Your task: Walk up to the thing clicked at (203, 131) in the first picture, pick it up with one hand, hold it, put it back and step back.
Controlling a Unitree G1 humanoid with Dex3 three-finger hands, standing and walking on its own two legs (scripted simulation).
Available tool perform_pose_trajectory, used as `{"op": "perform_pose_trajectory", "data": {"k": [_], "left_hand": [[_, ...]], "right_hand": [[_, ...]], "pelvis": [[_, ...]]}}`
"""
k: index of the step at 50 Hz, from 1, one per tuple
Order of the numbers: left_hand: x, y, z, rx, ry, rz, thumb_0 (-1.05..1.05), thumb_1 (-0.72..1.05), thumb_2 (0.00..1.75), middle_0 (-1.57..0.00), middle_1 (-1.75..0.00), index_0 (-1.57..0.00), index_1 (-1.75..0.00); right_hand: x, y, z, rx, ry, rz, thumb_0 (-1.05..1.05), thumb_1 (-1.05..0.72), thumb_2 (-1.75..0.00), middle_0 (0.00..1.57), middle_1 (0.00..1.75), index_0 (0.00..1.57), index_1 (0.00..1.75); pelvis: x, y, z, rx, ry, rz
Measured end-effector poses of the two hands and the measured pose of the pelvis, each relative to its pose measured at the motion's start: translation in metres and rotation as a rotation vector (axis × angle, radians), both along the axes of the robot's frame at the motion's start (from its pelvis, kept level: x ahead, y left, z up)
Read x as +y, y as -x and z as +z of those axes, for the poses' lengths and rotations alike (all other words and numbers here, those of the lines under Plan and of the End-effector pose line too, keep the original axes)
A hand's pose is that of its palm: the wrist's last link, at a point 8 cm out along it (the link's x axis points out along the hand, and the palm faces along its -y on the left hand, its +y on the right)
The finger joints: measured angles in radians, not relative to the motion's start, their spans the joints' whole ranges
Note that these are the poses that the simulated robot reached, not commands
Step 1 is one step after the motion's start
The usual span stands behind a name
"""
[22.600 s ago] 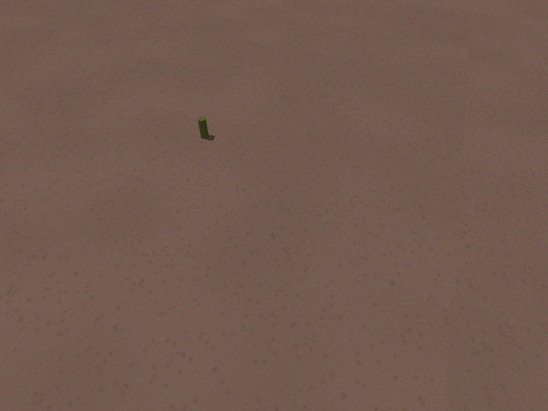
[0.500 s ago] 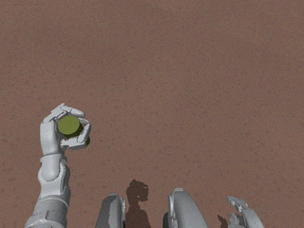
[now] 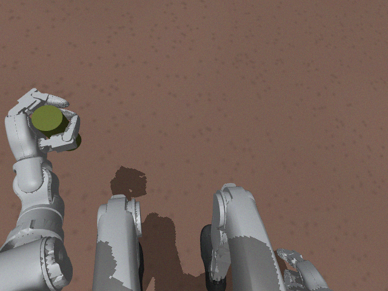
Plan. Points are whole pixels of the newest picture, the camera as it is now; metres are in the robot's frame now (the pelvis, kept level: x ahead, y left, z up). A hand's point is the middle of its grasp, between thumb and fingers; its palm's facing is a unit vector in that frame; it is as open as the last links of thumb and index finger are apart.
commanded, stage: crouch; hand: left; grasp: from the side
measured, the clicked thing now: (60, 130) +0.45 +0.24 -0.08
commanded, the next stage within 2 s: lower in 0.90 s
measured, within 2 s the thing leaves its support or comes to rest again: neither
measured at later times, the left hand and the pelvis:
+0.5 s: hand (72, 133) +0.48 +0.25 -0.17, palm faces +0.26 -0.96 -0.02, open 6.4 cm; pelvis -0.01 +0.01 -0.10, yaw -4 degrees
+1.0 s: hand (79, 140) +0.49 +0.25 -0.22, palm faces +0.24 -0.97 -0.01, open 6.4 cm; pelvis -0.01 +0.01 -0.12, yaw -7 degrees
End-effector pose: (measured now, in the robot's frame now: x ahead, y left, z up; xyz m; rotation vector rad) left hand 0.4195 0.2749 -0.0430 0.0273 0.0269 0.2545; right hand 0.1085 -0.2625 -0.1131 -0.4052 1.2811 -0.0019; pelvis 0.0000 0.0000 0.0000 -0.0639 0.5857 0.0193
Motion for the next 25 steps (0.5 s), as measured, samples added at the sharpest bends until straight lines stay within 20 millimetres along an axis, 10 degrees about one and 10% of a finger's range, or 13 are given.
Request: {"op": "perform_pose_trajectory", "data": {"k": [25], "left_hand": [[0.019,-0.027,-0.121,0.007,0.017,0.013,0.03,0.01,1.13,-0.91,-1.08,-0.95,-1.11]], "right_hand": [[-0.003,0.051,-0.076,0.159,0.077,0.051,0.00,-0.91,-0.91,0.20,0.30,0.21,0.30]], "pelvis": [[0.007,0.010,-0.097,-0.094,0.066,-0.036]]}}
